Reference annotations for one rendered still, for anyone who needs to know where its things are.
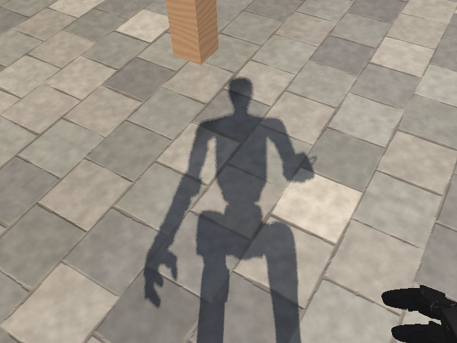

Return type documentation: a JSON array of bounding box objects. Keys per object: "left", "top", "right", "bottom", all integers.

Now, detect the right robot hand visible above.
[{"left": 381, "top": 285, "right": 457, "bottom": 343}]

